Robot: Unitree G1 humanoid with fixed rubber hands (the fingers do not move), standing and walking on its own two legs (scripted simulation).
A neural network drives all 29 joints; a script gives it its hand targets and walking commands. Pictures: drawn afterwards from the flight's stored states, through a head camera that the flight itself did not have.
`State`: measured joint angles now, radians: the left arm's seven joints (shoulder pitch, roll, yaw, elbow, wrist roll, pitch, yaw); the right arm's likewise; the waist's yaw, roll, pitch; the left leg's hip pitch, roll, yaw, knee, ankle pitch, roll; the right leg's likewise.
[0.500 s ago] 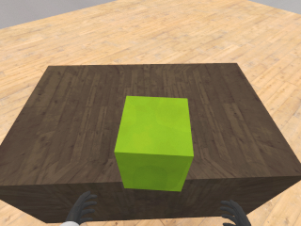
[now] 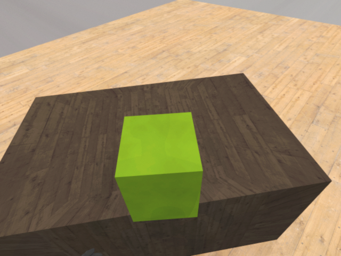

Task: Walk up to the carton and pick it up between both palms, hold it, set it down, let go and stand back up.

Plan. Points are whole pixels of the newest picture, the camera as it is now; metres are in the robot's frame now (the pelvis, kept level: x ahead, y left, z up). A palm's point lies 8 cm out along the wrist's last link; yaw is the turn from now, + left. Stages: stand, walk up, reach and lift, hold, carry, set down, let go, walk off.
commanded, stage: stand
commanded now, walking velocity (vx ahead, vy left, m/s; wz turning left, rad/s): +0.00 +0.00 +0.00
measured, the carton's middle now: (161, 167) +0.40 +0.05 -0.04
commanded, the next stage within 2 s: none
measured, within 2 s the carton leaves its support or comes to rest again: neither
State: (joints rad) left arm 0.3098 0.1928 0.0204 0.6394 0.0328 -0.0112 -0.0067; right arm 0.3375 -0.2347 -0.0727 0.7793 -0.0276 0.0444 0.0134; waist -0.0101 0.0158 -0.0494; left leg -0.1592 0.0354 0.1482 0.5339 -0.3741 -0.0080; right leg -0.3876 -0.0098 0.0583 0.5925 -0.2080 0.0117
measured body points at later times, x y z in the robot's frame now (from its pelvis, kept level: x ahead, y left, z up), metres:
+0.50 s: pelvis +0.02 +0.00 +0.00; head +0.03 -0.01 +0.45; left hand +0.14 +0.23 -0.11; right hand +0.02 -0.26 -0.14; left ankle -0.06 +0.12 -0.73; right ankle +0.06 -0.12 -0.73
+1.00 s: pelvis +0.03 +0.00 +0.00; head +0.03 -0.01 +0.45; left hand +0.11 +0.24 -0.13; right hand -0.01 -0.24 -0.16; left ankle -0.06 +0.12 -0.73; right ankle +0.06 -0.12 -0.73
